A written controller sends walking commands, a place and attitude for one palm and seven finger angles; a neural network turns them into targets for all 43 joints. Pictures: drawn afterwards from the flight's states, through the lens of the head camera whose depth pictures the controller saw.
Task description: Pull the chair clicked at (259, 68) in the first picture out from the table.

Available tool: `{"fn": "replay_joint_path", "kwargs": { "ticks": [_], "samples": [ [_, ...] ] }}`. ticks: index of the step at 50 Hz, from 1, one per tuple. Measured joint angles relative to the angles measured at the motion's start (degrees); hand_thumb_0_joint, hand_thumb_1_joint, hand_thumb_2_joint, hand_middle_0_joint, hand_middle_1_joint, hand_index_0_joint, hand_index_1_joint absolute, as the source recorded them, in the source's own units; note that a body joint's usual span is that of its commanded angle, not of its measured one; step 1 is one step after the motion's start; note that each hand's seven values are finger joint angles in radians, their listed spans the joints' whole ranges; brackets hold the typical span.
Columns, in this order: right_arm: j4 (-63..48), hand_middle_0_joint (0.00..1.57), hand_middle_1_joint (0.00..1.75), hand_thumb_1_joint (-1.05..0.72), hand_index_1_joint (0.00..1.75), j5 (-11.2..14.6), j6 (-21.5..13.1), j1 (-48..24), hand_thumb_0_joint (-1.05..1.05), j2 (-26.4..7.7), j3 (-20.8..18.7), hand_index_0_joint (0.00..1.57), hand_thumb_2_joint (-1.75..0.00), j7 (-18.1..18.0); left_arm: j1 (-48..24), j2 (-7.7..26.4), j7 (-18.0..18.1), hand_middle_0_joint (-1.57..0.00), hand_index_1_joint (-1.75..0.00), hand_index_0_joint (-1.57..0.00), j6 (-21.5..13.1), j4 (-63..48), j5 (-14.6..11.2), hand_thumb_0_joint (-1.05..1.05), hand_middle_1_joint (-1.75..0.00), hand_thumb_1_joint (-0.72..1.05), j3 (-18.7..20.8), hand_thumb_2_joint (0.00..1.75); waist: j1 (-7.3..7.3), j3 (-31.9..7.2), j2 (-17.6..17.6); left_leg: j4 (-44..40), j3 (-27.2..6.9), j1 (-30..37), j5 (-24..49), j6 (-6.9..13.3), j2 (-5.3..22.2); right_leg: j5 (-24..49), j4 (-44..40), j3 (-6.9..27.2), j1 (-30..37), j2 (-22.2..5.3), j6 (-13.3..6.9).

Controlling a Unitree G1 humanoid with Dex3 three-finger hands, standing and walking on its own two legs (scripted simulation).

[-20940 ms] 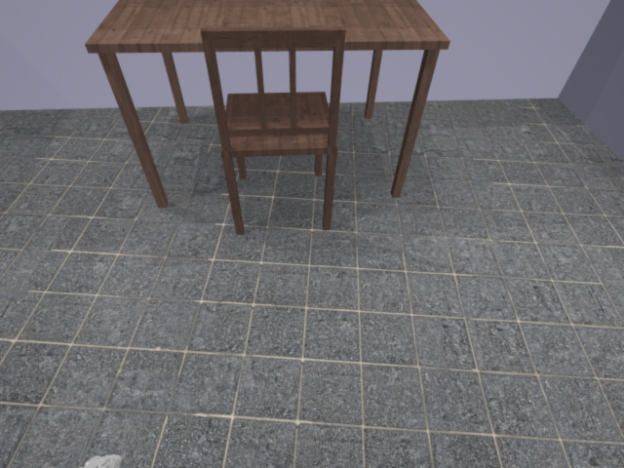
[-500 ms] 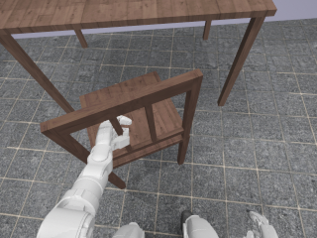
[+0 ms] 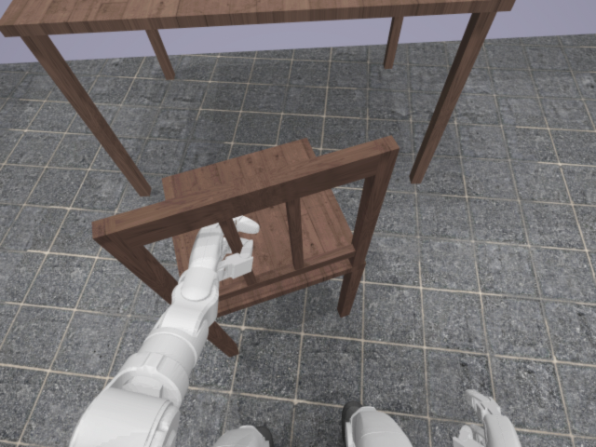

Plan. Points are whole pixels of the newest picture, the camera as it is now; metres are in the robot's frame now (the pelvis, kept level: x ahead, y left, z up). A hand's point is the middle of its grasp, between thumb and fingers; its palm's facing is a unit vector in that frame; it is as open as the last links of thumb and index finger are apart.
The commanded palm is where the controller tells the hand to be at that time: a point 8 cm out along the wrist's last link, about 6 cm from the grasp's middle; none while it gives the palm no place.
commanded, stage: step backward, pulling the chair out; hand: left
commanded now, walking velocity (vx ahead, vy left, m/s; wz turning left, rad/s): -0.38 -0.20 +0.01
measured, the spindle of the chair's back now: (239, 253) +0.41 +0.10 -0.10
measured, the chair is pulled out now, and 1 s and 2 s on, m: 0.40 0.61 0.62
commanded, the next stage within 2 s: stop walking, hand still on the chair in 0.50 s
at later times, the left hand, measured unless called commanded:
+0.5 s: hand (241, 332) +0.26 +0.08 -0.04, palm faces -0.05 -0.98 -0.19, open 5.2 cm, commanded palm +0.24 +0.13 -0.04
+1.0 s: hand (226, 411) +0.17 +0.09 -0.03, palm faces -0.11 -0.97 -0.20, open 5.3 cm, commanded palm +0.16 +0.14 -0.02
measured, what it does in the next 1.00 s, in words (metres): walks backwards: right foot, then left foot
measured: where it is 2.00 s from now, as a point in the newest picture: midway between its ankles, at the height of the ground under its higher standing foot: outside the picture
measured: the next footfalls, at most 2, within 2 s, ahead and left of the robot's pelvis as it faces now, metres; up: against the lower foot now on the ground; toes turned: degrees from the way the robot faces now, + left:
right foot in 0.20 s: +0.00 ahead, -0.13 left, +0.00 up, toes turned -3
left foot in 0.58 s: -0.16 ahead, +0.16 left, +0.00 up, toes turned +3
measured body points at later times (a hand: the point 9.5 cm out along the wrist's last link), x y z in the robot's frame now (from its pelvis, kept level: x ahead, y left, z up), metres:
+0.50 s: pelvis -0.11 -0.01 +0.01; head -0.02 -0.04 +0.45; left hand +0.26 +0.13 -0.03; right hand -0.01 -0.29 -0.13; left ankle -0.16 +0.15 -0.70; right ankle -0.04 -0.12 -0.73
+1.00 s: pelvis -0.17 +0.01 +0.01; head -0.13 -0.02 +0.45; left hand +0.17 +0.14 -0.02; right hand -0.07 -0.23 -0.13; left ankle -0.20 +0.16 -0.73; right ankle -0.12 -0.11 -0.73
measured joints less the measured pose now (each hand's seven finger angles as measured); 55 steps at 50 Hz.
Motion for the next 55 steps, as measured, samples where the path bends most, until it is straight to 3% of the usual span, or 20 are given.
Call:
{"fn": "replay_joint_path", "kwargs": {
  "ticks": [2,7,11,13,14,17,20,25,29,30,32,34,38,40,44,46,55],
  "samples": [
    [-0.58,0.2,0.3,-0.91,0.3,-0.06,0.72,-0.04,0.01,0.42,-0.58,0.2,-0.9,0.07,0.06,0.81,-0.09,-0.18,-1.45,-0.47,0.27,-1.31,-0.07,0.01,-1.14,0.73,-1.08,0.77,0.88,0.73,-2.26,-0.94,1.52,0.4,0.76,0.66,-1.0,1.22,0.49,1.21,-0.66,-1.03,0.53],
    [-1.95,0.2,0.3,-0.91,0.3,-1.33,0.17,1.98,0.01,1.87,-1.17,0.2,-0.9,1.99,1.75,1.64,-0.48,-0.18,-1.45,-0.44,-0.18,-2.84,0.71,0.02,-1.16,0.73,-1.42,0.77,2.11,0.53,-1.93,-2.02,1.79,-0.6,2.44,0.64,0.43,-12.03,8.71,1.56,0.12,1.35,-0.6],
    [-1.33,0.2,0.3,-0.91,0.3,-1.13,-0.62,2.87,0.01,3.2,-0.28,0.2,-0.9,3.68,2.09,2.72,-0.84,-0.21,-1.45,-0.44,-1.64,-1.75,0.6,0.02,-1.17,0.71,-0.03,0.78,3.3,1.03,-0.89,-1.06,1.83,-1.52,3.21,-0.82,2.33,-5.46,0.73,1.3,6.38,2.73,-1.26],
    [-0.89,0.2,0.3,-0.91,0.3,-0.6,-0.47,2.14,0.01,2.98,-0.05,0.2,-0.9,3.83,1.82,2.75,-0.81,-0.22,-1.45,-0.43,-2.26,-0.92,-0.18,0.02,-1.16,0.71,1.55,0.78,2.51,2.54,1.58,0.39,0.99,-2.46,4.01,-0.92,4.16,-3.39,-1.24,0.28,7.17,4.62,-2.27],
    [-0.58,0.2,0.3,-0.91,0.3,-0.06,-0.39,1.92,0.01,2.98,-0.02,0.2,-0.9,3.59,1.9,2.87,-0.8,-0.22,-1.45,-0.44,-2.42,-0.6,-0.39,0.02,-1.16,0.71,2.18,0.79,2.12,2.67,1.75,3.35,0.48,-3.54,0.7,-0.85,3.75,-3.11,-1.4,0.18,6.83,4.7,-2.65],
    [0.5,0.21,0.3,-0.91,0.3,0.37,-0.71,1.48,0.01,2.35,-0.04,0.2,-0.9,2.46,1.89,2.66,-0.58,-0.21,-1.45,-0.45,-1.97,0.07,-0.84,0.02,-1.14,0.71,3.62,0.78,1.58,1.88,-0.03,16.19,-1.43,-6.9,-10.66,-0.99,-0.88,-2.37,-0.95,1.15,4.52,2.69,-3.02],
    [1.11,0.21,0.3,-0.91,0.3,0.33,-0.85,1.12,0.01,0.76,-0.06,0.2,-0.9,1.49,1.7,1.67,-0.01,-0.2,-1.45,-0.46,-1.11,0.39,-1.03,0.03,-1.12,0.72,4.51,0.78,0.79,1.07,-1.33,19.88,-1.19,-6.1,-14.03,-1.48,-3.3,-0.75,-1.68,1.52,3.07,0.49,-2.64],
    [0.15,0.2,0.3,-0.91,0.3,0.64,-0.24,1.52,0.01,-1.94,-0.57,0.2,-0.9,0.2,0.72,0.11,0.58,-0.18,-1.45,-0.47,1.28,0.01,-0.66,0.03,-1.12,0.73,2.54,0.78,-0.05,-0.9,-2.3,10.52,0.28,0.66,-13.13,-1.47,-2.8,1.89,-3.02,0.66,0.55,-2.1,-1.46],
    [-1.41,0.2,0.3,-0.91,0.3,0.79,0.8,2.35,0.01,-3.7,-1.38,0.2,-0.9,-0.55,0.25,-1.05,0.11,-0.16,-1.45,-0.47,2.45,-1.72,-0.52,0.02,-1.14,0.73,-0.88,0.77,0.04,-2.53,-1.24,-5.68,2.92,8.57,-3.16,-0.63,0.54,3.17,-1.9,-0.84,-2.37,-2.16,-0.07],
    [-1.28,0.2,0.3,-0.91,0.3,0.81,1.32,1.99,0.01,-2.96,-1.73,0.19,-0.9,-0.58,0.15,-0.68,-0.18,-0.15,-1.45,-0.48,2.42,-2.13,-0.6,0.02,-1.14,0.73,-1.82,0.77,0.53,-2.03,-2.64,-6.54,3.78,9.17,-3.55,-0.4,-0.15,3.32,-1.31,-0.17,-2.67,-2.85,0.29],
    [-2.23,0.2,0.3,-0.91,0.3,0.41,2.01,2.32,0.01,-1.44,-1.71,0.19,-0.9,-0.18,0.99,-0.07,-0.7,-0.14,-1.45,-0.47,3.08,-3.96,-0.64,0.01,-1.14,0.73,-2.96,0.77,1.68,-1.18,-4.18,-5.84,4.94,9.61,-3.99,-0.08,-0.66,1.86,1.55,0.54,-2.75,-2.99,0.19],
    [-3.18,0.2,0.3,-0.91,0.3,0.0,1.39,3.39,0.01,-0.04,-1.39,0.19,-0.9,0.51,2.61,0.14,-1.29,-0.14,-1.45,-0.46,3.75,-5.98,-0.18,0.03,-1.14,0.73,-3.59,0.77,2.16,-0.8,-3.29,-4.8,4.92,9.72,-4.31,-0.01,0.26,-4.85,5.46,0.05,-1.37,-1.69,-0.36],
    [-3.09,0.2,0.3,-0.91,0.3,0.23,0.31,5.8,0.01,2.63,0.1,0.19,-0.9,2.75,5.37,-0.01,-2.05,-0.17,-1.45,-0.46,3.42,-7.4,0.68,0.04,-1.17,0.72,-4.04,0.78,3.4,-1.29,-0.86,-1.26,4.31,9.08,-5.96,-0.77,2.36,-3.46,-0.52,-1.35,6.26,0.83,-1.44],
    [-2.11,0.2,0.3,-0.91,0.3,0.42,0.13,5.18,0.01,3.25,0.7,0.2,-0.9,3.16,5.77,-0.31,-2.01,-0.18,-1.45,-0.46,3.23,-7.06,0.46,0.04,-1.16,0.71,-3.49,0.79,2.9,-0.61,1.18,0.31,3.6,8.53,-5.1,-0.97,3.68,-2.84,-1.69,-2.15,7.17,2.02,-1.89],
    [-0.75,0.21,0.3,-0.9,0.3,0.71,0.15,4.78,0.01,3.71,1.45,0.2,-0.9,2.42,6.05,-0.85,-1.75,-0.18,-1.45,-0.47,3.21,-5.47,-0.11,0.04,-1.17,0.71,-2.87,0.8,1.92,-1.73,1.73,0.12,1.94,8.16,-6.13,-0.21,2.97,-2.57,-0.69,-2.9,6.33,1.53,-2.05],
    [0.09,0.21,0.3,-0.9,0.3,0.47,0.11,4.46,0.01,3.53,1.56,0.2,-0.9,1.76,6.19,-1.02,-1.51,-0.17,-1.45,-0.47,3.34,-4.5,-0.39,0.05,-1.17,0.71,-2.78,0.8,2.06,-2.33,0.83,-1.8,2.51,9.06,-4.68,-1.36,2.06,-2.52,-0.27,-2.18,6.03,0.69,-1.76],
    [0.3,0.2,0.3,-0.91,0.3,0.22,-0.21,5.16,0.01,1.0,0.21,0.2,-0.9,0.6,8.88,-1.43,-0.64,-0.17,-1.45,-0.47,3.0,-2.85,-0.44,0.05,-1.16,0.71,-2.92,0.79,2.31,-4.83,-0.22,-5.02,4.33,11.29,-2.93,-0.46,1.06,-1.46,-1.4,-0.39,6.69,0.08,-1.2]
  ]
}}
